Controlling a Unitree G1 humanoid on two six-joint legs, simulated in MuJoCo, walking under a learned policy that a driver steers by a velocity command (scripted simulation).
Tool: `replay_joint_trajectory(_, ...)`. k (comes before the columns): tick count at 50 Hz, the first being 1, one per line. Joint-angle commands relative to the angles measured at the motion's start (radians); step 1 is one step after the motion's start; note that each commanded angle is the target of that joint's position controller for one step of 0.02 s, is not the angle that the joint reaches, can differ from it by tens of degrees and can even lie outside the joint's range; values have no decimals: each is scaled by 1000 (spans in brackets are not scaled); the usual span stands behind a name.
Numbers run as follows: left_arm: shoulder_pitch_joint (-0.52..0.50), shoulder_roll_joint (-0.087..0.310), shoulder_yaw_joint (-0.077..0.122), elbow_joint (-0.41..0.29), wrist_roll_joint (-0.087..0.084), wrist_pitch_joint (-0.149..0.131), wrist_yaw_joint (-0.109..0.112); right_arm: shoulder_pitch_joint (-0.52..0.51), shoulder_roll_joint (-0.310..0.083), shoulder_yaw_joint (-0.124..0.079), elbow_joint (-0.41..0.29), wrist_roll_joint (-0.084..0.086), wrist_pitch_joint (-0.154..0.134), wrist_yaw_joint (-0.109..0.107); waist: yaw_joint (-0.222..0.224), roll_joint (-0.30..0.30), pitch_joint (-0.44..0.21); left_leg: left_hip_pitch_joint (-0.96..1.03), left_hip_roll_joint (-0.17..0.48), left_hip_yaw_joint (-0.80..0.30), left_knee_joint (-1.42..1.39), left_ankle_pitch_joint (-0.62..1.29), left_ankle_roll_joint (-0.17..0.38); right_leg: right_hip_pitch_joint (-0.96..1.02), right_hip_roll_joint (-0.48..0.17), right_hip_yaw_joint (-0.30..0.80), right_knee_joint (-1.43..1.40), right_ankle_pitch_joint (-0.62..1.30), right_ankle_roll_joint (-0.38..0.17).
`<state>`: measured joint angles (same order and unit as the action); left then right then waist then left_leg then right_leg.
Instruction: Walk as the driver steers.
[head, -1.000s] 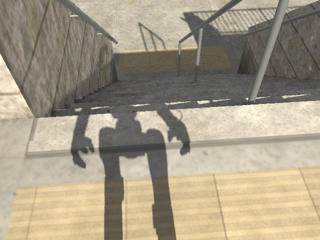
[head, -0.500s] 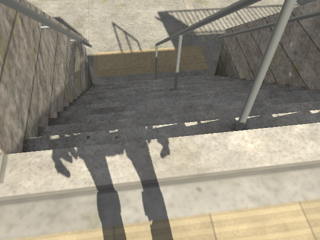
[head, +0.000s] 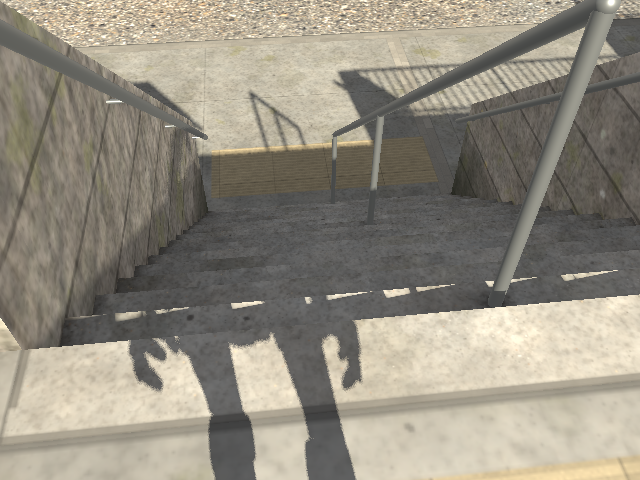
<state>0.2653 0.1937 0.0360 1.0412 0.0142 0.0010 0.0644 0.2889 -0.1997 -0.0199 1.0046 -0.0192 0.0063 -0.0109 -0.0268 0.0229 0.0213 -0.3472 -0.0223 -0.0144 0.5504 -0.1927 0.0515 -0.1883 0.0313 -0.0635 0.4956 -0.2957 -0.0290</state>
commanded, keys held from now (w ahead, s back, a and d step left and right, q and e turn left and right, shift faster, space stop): q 0.34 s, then w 0.62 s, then w+e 0.04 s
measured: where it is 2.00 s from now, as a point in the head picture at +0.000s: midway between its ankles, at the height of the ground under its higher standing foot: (252, 429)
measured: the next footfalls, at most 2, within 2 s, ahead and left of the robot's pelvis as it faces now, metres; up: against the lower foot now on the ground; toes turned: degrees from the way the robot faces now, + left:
right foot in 0.46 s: +0.06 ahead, -0.10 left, +0.00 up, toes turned +18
left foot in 0.94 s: +0.22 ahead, +0.18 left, +0.00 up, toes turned +20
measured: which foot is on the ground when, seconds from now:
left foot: down 0.00-0.46, up 0.48-0.92, down 0.94-1.00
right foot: down 0.00-0.10, up 0.12-0.44, down 0.46-0.94, up 0.96-1.00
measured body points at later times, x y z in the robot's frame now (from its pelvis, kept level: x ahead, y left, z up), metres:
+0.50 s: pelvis +0.01 -0.02 +0.00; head +0.02 -0.02 +0.45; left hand +0.02 +0.26 -0.12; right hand +0.16 -0.26 -0.13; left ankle +0.05 +0.09 -0.72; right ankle +0.02 -0.11 -0.74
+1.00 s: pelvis +0.16 +0.08 +0.00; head +0.19 +0.09 +0.45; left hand +0.01 +0.28 -0.15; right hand +0.40 -0.10 -0.11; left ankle +0.18 +0.17 -0.73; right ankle +0.04 -0.09 -0.68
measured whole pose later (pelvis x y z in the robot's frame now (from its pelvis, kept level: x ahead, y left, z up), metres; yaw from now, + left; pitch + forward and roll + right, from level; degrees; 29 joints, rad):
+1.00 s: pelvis +0.16 +0.08 +0.00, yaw +16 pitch +2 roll +0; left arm 0.48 0.20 0.04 1.03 0.01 -0.07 0.00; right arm 0.07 -0.21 -0.05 0.84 -0.04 -0.06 0.01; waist 0.06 -0.02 0.03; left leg -0.35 -0.03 0.09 0.53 -0.20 0.08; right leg -0.17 -0.01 0.03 0.89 -0.44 -0.06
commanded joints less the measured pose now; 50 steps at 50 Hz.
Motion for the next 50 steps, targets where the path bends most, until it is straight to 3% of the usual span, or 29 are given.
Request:
replay_joint_trajectory(1, 25, 154, 47, -42, 3, 8, 17, 22, -61, -21, -59, -15, -3, -3, 9, -113, 32, -46, 12, -11, 153, -111, 30, -86, -287, 206, -118, 101, -158)
replay_joint_trajectory(3, -16, 149, 51, -64, 5, 9, 17, 46, -61, -28, -67, -20, -1, -2, -7, -85, 30, -17, 26, -15, 165, -116, 47, -127, -299, 178, -49, 181, -157)
replay_joint_trajectory(4, -32, 150, 53, -73, 6, 11, 15, 58, -69, -33, -71, -20, -3, -1, -15, -52, 35, 8, 40, -51, 108, -49, 61, -155, -265, 135, 11, 159, -126)
replay_joint_trajectory(5, -21, 143, 56, -89, 5, 17, 10, 64, -121, -47, -80, -17, -7, -3, -4, 87, 48, 8, 119, -216, -42, 121, 90, -188, -154, 32, 151, 49, -67)
replay_joint_trajectory(6, -42, 114, 54, -119, -7, 28, 5, 113, -192, -67, -81, -14, -9, -3, -26, 270, 17, 65, 268, -548, -224, 281, 184, -268, 48, -55, 420, -195, 5)
replay_joint_trajectory(7, -27, 83, 40, -132, -2, 34, -3, 130, -226, -74, -84, -18, -9, -3, -11, 260, -45, 163, 325, -675, -290, 263, 242, -347, 66, 72, 581, -375, 4)
replay_joint_trajectory(8, -14, 83, 35, -124, 0, 34, -11, 87, -230, -83, -103, -9, -5, -11, 9, 130, -62, 169, 301, -606, -267, 199, 246, -352, 33, 122, 648, -313, 0)
replay_joint_trajectory(9, -39, 90, 35, -129, -5, 28, -16, 28, -213, -84, -123, -6, 2, -19, 22, 46, -55, 146, 261, -530, -256, 146, 221, -357, 8, 133, 643, -242, 0)
replay_joint_trajectory(12, -69, 115, 36, -147, 3, 13, -18, -35, -152, -76, -148, 1, 16, -22, 24, 66, -82, 161, 166, -397, -254, 164, 169, -315, -4, 114, 528, -139, 19)
replay_joint_trajectory(17, -89, 107, 26, -186, -12, 19, -11, 0, -189, -96, -143, -1, 29, -14, -7, 99, -85, 170, 161, -440, -275, 64, 175, -260, 27, 113, 336, -152, 42)
replay_joint_trajectory(18, -70, 109, 25, -188, -7, 17, -15, -8, -189, -99, -144, -1, 32, -11, -1, 102, -109, 151, 151, -440, -297, -85, 173, -214, 27, 105, 298, -156, 38)
replay_joint_trajectory(20, -14, 113, 24, -189, -2, 12, -25, -62, -195, -104, -156, -2, 40, -3, 34, 145, -109, 25, 118, -438, -349, -338, 151, -56, 52, 63, 186, -188, 18)
replay_joint_trajectory(22, 119, 101, 23, -154, -2, 3, -26, -145, -182, -105, -177, 2, 52, -1, 119, 130, -59, -168, 52, -395, -337, -461, 85, 182, 66, 18, -56, -79, -25)
replay_joint_trajectory(23, 188, 132, 29, -133, 6, -4, -17, -173, -145, -97, -194, 3, 49, -6, 152, 18, -10, -285, -22, -322, -196, -504, 26, 261, 4, 92, -206, -151, -50)
replay_joint_trajectory(24, 188, 167, 27, -140, 14, -14, -7, -94, -30, -67, -188, 13, 38, -11, 107, -252, -54, -347, -128, -145, 180, -454, 4, 294, -292, 436, -331, -423, -72)
replay_joint_trajectory(25, 88, 262, 51, -166, 38, -21, -12, -143, -103, -79, -211, 5, 19, -7, 77, -249, 73, -449, -140, -137, 284, -277, -7, 78, -417, 732, -470, -588, -159)
replay_joint_trajectory(26, 23, 220, 45, -167, 31, -30, -17, -141, -149, -86, -198, -9, 5, 7, 23, -126, 129, -382, -80, -211, 348, -152, 1, -9, -374, 669, -470, -548, -161)
replay_joint_trajectory(27, -30, 192, 39, -173, 15, -43, -27, -87, -159, -90, -169, -12, -4, 26, -22, -108, 110, -342, -78, -183, 397, -83, -7, -12, -311, 565, -445, -438, -142)
replay_joint_trajectory(28, -37, 179, 38, -175, 9, -54, -36, -54, -161, -91, -146, -19, -9, 36, -27, -104, 84, -329, -75, -153, 438, -57, -19, 20, -264, 476, -430, -346, -126)
replay_joint_trajectory(30, 22, 152, 33, -152, 1, -72, -46, -68, -139, -85, -135, -30, -14, 52, -6, -123, 66, -342, -51, -97, 487, -19, -32, 56, -221, 386, -423, -262, -129)
replay_joint_trajectory(35, 207, 142, 37, -85, 2, -89, -52, -250, -103, -61, -188, -25, -22, 54, 83, -141, 93, -441, 42, 14, 346, 30, -74, 199, -229, 332, -421, -80, -166)
replay_joint_trajectory(41, 297, 149, 34, -48, 12, -91, -51, -381, -74, -38, -240, -10, -38, 58, 135, -173, 102, -287, 32, 98, 80, -24, -51, 207, -235, 255, -345, 210, -176)
replay_joint_trajectory(44, 277, 162, 37, -43, 10, -89, -52, -315, -85, -41, -234, -3, -48, 47, 84, -180, 72, -89, -3, 124, -8, -55, 2, 162, -262, 239, -256, 433, -162)
replay_joint_trajectory(45, 252, 171, 38, -44, 3, -89, -50, -221, -92, -47, -205, -1, -53, 38, 32, -162, 41, 53, -30, 131, -70, -19, 20, 130, -252, 214, -177, 557, -144)
replay_joint_trajectory(46, 236, 162, 33, -44, -3, -89, -52, -74, -122, -62, -153, -7, -64, 24, -34, -101, -38, 269, -34, 114, -119, 19, 43, 68, -203, 151, -6, 639, -116)
replay_joint_trajectory(47, 204, 143, 24, -74, -11, -92, -54, 109, -193, -83, -121, -27, -76, 8, -119, -11, -165, 529, 142, -81, -154, -123, 89, -102, -152, 96, 250, 456, -83)
replay_joint_trajectory(48, 262, 22, -2, -108, -25, -92, -61, 223, -308, -106, -100, -34, -75, 3, -106, 239, -279, 761, 434, -533, -259, -297, 188, -421, -4, 1, 583, -138, -34)
replay_joint_trajectory(49, 225, 133, 29, -90, 0, -85, -55, 186, -258, -98, -97, -11, -64, 8, -103, 99, -214, 625, 443, -639, -326, -360, 206, -488, -20, 103, 711, -202, -56)
replay_joint_trajectory(50, 172, 125, 34, -107, 3, -85, -63, 64, -198, -77, -119, -10, -63, 13, -43, 53, -70, 492, 395, -480, -334, -350, 179, -511, -74, 129, 732, -105, -73)
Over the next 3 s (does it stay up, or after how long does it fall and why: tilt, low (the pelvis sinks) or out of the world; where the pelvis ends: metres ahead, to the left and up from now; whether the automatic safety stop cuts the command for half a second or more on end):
stays up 1.02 -0.02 -0.25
